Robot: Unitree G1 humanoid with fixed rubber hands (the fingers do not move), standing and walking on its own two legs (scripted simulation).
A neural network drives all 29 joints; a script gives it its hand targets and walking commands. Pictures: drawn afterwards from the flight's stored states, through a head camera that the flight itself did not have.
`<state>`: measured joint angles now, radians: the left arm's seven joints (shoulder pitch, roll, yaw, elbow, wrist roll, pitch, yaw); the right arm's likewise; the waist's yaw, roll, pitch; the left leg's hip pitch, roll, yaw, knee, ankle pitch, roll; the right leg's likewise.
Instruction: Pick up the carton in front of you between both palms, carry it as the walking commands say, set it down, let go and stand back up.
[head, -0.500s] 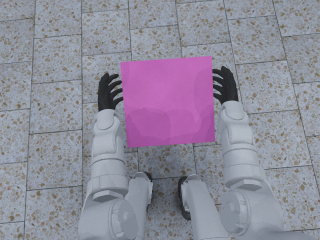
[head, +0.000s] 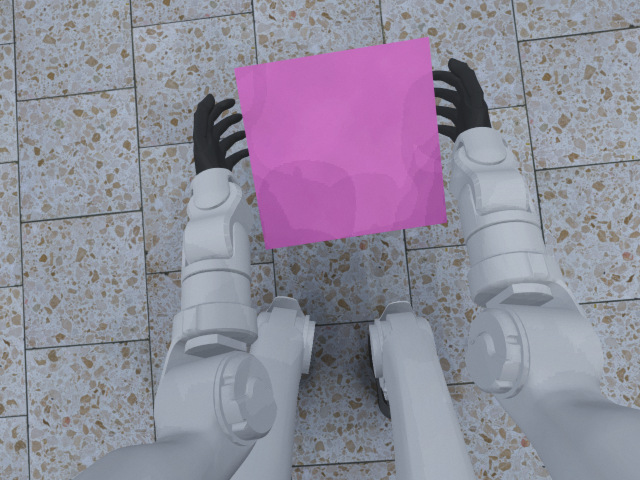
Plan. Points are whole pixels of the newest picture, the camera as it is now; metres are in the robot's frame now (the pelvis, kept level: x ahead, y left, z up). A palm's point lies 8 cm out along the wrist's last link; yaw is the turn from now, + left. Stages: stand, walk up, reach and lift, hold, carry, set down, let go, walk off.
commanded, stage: set down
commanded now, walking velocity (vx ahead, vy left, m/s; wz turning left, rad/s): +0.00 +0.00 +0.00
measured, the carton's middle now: (338, 155) +0.50 +0.01 -0.20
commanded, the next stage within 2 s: none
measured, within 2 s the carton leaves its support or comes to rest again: rests again in 1.30 s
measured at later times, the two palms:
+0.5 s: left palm (251, 187) +0.46 +0.14 -0.25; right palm (436, 144) +0.53 -0.14 -0.25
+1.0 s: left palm (251, 184) +0.48 +0.15 -0.29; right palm (425, 141) +0.55 -0.14 -0.29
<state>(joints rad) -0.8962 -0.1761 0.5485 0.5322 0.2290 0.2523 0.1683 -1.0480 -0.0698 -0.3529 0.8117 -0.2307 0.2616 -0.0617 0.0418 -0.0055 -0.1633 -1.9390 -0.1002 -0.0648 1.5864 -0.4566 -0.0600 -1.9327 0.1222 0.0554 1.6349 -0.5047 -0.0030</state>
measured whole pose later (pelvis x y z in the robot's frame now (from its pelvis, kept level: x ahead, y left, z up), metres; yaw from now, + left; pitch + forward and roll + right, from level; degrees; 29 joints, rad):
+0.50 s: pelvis -0.02 -0.01 -0.11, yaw +2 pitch +45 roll +5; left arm -1.15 -0.11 0.58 0.62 0.14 0.22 0.23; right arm -1.41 -0.26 -0.16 1.05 -0.13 0.24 -0.07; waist 0.06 0.01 0.10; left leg -2.24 -0.13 -0.04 1.94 -0.50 -0.10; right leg -2.25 0.15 0.05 2.01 -0.54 0.00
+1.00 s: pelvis -0.02 -0.01 -0.15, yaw +3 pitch +40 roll +5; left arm -1.22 -0.05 0.58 0.78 0.09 0.17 0.17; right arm -1.50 -0.31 -0.13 1.19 -0.12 0.17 -0.04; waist 0.06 0.04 0.19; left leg -2.26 -0.15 -0.03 2.10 -0.55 -0.12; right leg -2.27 0.11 0.03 2.19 -0.61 -0.03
